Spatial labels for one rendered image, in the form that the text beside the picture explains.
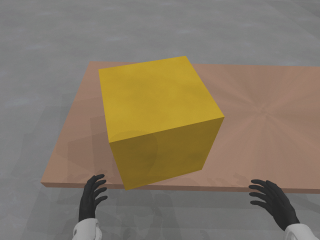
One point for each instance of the robot right hand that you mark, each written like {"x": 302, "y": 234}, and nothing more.
{"x": 276, "y": 202}

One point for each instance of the robot left hand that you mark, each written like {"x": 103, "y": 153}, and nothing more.
{"x": 88, "y": 203}

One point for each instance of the table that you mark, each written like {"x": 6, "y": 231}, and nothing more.
{"x": 270, "y": 131}

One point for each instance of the robot right forearm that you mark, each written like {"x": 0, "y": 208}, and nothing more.
{"x": 298, "y": 231}

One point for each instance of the carton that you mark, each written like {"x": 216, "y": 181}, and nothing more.
{"x": 161, "y": 120}

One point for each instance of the robot left forearm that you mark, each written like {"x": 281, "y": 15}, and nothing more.
{"x": 87, "y": 229}

